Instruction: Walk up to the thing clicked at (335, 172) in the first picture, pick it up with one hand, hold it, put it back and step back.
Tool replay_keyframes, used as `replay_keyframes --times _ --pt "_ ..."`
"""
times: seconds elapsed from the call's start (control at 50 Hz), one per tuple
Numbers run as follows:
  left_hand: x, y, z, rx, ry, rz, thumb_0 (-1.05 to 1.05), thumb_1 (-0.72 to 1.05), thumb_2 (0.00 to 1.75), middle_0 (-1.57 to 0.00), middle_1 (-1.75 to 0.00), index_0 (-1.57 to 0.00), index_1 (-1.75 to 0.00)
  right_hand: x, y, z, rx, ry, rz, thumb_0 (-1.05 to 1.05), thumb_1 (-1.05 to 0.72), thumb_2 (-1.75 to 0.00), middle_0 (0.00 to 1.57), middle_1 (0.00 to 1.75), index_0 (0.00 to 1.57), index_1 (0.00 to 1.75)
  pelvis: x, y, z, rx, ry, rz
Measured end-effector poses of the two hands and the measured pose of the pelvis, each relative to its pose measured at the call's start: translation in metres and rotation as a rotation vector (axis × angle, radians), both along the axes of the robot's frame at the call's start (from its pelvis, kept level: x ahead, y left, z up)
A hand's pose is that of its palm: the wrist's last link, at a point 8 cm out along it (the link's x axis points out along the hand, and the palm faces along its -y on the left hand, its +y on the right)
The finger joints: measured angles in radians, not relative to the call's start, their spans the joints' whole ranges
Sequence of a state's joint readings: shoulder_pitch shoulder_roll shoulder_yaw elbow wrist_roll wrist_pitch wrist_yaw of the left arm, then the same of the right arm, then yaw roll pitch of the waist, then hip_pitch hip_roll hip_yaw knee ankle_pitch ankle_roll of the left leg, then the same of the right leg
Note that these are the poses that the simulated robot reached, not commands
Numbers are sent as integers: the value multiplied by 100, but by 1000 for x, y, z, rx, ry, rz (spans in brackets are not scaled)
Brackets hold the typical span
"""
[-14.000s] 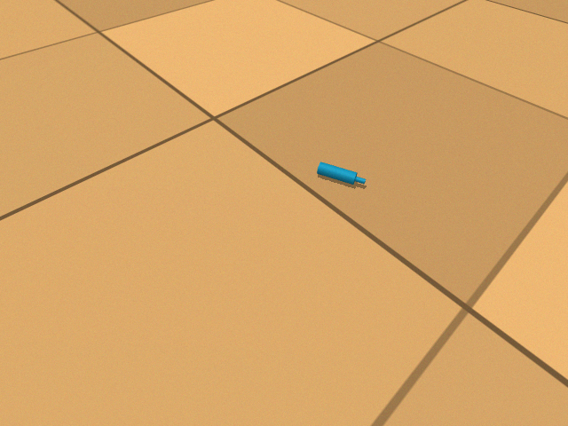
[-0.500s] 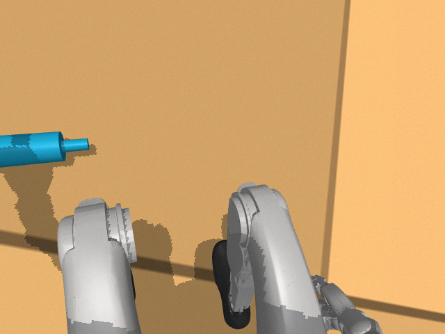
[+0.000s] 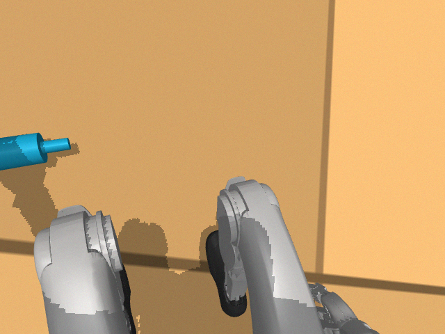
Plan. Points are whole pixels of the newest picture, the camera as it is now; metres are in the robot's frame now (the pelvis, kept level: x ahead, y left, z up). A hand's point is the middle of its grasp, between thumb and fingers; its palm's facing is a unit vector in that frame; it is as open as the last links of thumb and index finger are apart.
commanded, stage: approach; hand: left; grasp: from above
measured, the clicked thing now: (1, 153) +0.45 +0.35 -0.28
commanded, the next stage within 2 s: close in in 0.02 s
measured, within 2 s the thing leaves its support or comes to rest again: neither
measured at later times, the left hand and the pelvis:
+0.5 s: hand out of the picture +0.42 +0.37 -0.19, palm faces -0.46 -0.09 -0.89, open 13.9 cm; pelvis +0.00 +0.01 -0.01, yaw -1 degrees
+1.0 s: hand out of the picture +0.43 +0.36 -0.24, palm faces -0.46 -0.11 -0.88, open 14.2 cm; pelvis +0.01 +0.01 -0.02, yaw -4 degrees
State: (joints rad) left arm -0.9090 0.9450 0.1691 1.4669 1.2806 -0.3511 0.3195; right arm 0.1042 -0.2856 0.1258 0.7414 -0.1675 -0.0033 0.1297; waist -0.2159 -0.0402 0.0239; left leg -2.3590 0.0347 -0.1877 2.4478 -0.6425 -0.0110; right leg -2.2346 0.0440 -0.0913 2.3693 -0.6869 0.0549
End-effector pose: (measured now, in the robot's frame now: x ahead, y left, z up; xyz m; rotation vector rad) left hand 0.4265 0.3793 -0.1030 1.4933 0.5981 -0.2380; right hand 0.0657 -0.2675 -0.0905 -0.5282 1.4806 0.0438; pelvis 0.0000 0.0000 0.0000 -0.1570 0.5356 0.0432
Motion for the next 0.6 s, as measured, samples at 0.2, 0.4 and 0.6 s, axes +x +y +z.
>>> replay_keyframes --times 0.2,0.4,0.6 --pt "8 2 -7 -55 -49 -95 0 -53 103 -9 -104 -9 -104 13 3 8 -45 11 32 0 -90 -89 20 30 20 30 6 6 -4 -32 -10 1" --pt "2 -12 -21 -71 -59 -117 0 -51 104 -8 -104 -9 -103 35 11 9 -29 -65 62 0 -90 -89 20 30 20 30 4 8 -4 -37 -16 -3" --pt "-3 -12 -47 -39 -27 -72 0 -50 103 -8 -103 -8 -102 20 10 2 -32 -56 96 0 -90 -89 20 30 20 30 -1 4 -15 -28 -39 -12"
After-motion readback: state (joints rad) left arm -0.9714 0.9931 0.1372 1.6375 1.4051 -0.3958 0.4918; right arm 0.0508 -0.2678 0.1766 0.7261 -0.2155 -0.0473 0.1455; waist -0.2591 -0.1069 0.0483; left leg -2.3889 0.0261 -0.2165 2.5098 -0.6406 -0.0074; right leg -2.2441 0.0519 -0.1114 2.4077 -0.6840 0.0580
